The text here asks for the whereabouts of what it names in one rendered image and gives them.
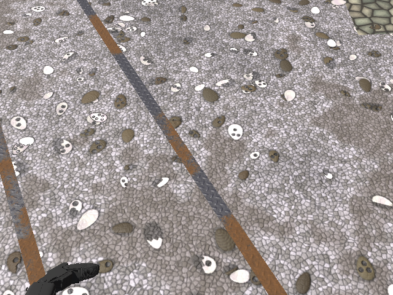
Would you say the left robot hand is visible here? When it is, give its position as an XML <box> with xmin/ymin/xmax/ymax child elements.
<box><xmin>25</xmin><ymin>262</ymin><xmax>99</xmax><ymax>295</ymax></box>

